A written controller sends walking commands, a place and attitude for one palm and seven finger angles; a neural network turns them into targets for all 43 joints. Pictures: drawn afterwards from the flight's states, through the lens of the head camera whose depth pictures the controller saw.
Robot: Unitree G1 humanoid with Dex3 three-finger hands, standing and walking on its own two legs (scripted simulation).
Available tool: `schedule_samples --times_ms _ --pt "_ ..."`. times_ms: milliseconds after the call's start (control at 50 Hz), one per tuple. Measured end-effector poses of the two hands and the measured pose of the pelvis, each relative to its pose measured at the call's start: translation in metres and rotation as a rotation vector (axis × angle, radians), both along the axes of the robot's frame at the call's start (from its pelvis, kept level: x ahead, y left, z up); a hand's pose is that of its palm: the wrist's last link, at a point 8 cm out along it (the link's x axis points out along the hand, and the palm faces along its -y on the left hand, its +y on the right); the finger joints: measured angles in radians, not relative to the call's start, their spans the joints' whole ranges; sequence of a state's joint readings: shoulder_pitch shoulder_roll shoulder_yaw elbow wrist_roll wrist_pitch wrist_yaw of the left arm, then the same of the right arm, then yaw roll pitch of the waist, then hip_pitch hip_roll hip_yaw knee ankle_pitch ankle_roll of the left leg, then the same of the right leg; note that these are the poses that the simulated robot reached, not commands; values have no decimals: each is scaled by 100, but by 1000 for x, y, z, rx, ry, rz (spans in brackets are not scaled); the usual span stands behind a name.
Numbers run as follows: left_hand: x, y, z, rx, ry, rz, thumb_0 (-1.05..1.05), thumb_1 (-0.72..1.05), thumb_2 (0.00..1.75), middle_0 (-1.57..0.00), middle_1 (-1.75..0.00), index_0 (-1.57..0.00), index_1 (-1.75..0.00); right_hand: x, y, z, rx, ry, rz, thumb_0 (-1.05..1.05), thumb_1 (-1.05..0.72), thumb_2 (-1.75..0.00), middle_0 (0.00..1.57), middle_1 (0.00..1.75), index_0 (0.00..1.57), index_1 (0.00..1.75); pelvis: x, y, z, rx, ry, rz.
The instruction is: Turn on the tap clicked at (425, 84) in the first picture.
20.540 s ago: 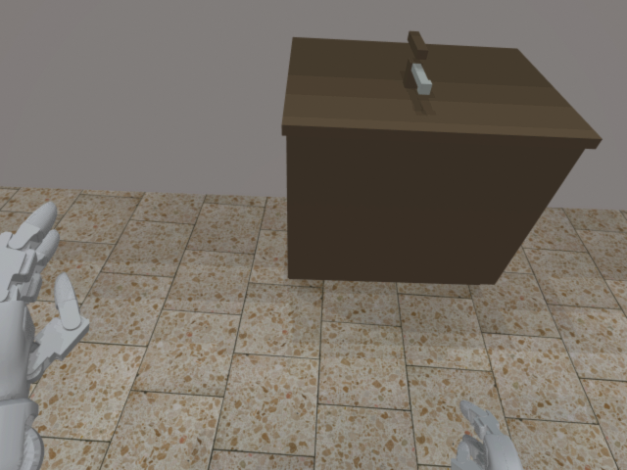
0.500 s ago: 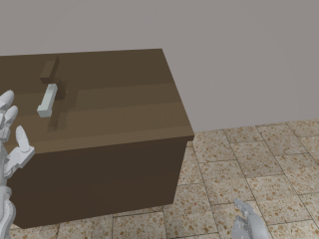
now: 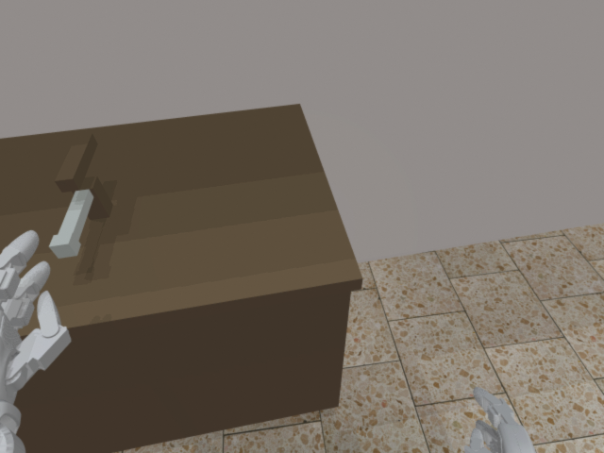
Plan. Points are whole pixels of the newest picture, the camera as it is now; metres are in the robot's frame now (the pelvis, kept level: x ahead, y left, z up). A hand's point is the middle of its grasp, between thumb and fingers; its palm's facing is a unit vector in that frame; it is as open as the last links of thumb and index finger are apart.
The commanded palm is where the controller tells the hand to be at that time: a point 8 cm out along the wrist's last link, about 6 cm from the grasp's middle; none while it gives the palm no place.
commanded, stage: turn the palm inward beside the body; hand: left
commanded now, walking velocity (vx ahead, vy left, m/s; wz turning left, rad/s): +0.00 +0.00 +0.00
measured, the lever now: (65, 245) +0.37 +0.42 +0.06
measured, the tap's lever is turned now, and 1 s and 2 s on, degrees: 0 0 0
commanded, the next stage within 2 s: reach beside the lever's end, fingers flat in 1.26 s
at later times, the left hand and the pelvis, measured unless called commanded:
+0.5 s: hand (48, 378) +0.15 +0.26 +0.14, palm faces +0.44 -0.88 -0.18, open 7.4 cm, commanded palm +0.10 +0.30 +0.15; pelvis -0.04 +0.03 +0.00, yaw +0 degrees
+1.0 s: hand (67, 376) +0.15 +0.25 +0.13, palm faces +0.46 -0.88 -0.13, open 7.4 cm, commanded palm +0.10 +0.29 +0.15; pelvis -0.03 +0.02 +0.00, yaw +1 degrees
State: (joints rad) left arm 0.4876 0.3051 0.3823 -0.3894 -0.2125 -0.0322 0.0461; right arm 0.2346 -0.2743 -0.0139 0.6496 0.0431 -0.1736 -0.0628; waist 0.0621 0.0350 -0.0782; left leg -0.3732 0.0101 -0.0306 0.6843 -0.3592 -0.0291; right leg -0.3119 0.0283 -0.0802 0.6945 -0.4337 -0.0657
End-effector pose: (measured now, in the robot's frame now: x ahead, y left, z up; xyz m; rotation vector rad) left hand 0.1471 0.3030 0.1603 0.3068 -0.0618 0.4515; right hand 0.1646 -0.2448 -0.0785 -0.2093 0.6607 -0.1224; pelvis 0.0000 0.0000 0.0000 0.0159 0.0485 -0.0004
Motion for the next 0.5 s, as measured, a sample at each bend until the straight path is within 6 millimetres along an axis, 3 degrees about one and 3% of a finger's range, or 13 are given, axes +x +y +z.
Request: schedule_samples --times_ms 140,320,500 --pt "-3 -10 -4 -20 -33 -60 2 89 90 -21 -30 -21 -30 3 21 5 7 -46 21 1 -90 -90 20 29 20 30 -4 11 -1 -2 5 -1" --pt "-20 2 -6 -69 -38 -9 2 89 90 -21 -30 -21 -30 -7 50 10 43 -82 43 1 -90 -90 20 30 21 30 -19 23 -1 -15 -21 -2" --pt "-40 -2 -16 -108 -14 -1 2 89 90 -20 -30 -20 -30 -20 63 14 32 -102 74 1 -90 -90 20 30 21 30 -37 29 -2 -21 -43 4"
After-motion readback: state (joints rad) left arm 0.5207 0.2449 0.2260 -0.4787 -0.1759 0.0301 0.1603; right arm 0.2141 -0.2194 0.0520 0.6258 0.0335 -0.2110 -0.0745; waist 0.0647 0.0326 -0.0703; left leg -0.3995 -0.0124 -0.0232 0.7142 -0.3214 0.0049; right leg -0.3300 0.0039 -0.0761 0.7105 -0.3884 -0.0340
